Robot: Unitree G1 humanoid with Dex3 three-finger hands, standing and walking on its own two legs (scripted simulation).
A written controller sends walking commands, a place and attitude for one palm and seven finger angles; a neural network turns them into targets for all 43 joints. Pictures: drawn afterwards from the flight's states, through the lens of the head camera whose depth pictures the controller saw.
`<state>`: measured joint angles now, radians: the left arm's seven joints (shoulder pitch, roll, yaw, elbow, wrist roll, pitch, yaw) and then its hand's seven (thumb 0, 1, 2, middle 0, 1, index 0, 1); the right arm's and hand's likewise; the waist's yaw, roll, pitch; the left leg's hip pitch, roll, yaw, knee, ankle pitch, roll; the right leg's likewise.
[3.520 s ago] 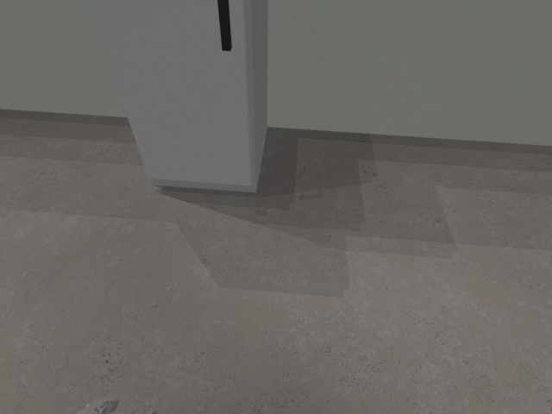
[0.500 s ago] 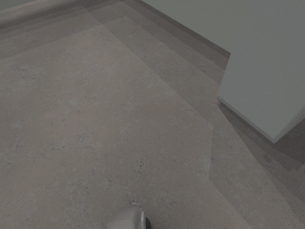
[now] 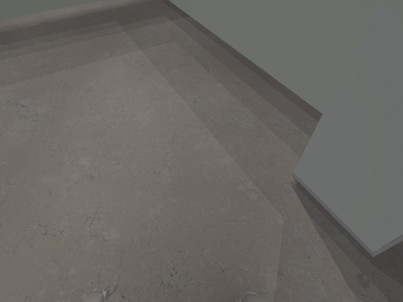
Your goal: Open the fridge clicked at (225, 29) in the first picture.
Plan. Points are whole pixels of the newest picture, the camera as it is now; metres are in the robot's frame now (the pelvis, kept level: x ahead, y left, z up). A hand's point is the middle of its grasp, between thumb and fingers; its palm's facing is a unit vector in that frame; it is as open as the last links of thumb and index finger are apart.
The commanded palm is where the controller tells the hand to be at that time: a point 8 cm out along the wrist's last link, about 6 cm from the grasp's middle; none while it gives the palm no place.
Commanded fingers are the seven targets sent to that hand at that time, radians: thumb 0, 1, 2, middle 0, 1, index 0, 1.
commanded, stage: walk to a spot facing it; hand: right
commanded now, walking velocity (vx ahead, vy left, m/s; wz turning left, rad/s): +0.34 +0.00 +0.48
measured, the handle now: out of the picture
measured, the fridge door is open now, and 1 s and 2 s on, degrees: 0 0 0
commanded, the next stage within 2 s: turn to face it in 0.36 s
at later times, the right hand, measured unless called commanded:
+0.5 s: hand (256, 228) +0.33 -0.14 -0.16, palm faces -0.28 +0.93 -0.25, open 7.4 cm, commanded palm none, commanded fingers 0.00 -0.90 -0.90 0.20 0.30 0.20 0.30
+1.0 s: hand (258, 236) +0.32 -0.15 -0.19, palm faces -0.03 +0.99 -0.16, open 7.4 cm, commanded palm none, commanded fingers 0.00 -0.90 -0.90 0.20 0.30 0.20 0.30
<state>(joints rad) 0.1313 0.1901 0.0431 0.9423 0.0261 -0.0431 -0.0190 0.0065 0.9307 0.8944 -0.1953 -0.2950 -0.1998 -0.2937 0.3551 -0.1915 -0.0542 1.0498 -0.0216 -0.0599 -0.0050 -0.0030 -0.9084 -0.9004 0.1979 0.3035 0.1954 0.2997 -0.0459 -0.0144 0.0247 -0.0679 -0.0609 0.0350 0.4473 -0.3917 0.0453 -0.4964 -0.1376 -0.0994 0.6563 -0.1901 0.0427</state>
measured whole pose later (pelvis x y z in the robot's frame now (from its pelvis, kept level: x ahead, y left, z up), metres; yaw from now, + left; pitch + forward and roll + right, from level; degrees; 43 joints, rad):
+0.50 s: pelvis +0.17 +0.03 -0.01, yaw +17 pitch +0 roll -1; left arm 0.34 0.20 0.07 1.03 0.02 -0.02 0.01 0.00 0.92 0.89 -0.20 -0.30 -0.20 -0.29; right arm 0.16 -0.21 -0.09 0.92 -0.03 0.01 0.03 0.00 -0.91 -0.90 0.19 0.30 0.19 0.30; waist 0.03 -0.02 0.08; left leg -0.44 0.07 0.15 0.64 -0.16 0.01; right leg -0.10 -0.22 -0.40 0.65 -0.45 0.09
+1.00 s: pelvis +0.22 +0.02 -0.01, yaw +4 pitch +1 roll +2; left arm 0.25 0.16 0.06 0.96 0.03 0.03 -0.01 0.01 0.92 0.89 -0.20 -0.30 -0.20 -0.29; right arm 0.15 -0.19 -0.07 0.95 -0.02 0.05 -0.02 -0.01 -0.90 -0.90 0.20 0.30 0.20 0.30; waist 0.03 0.04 0.06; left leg -0.41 0.11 0.23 0.85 -0.47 -0.03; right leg -0.36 -0.06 -0.13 0.70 -0.36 -0.05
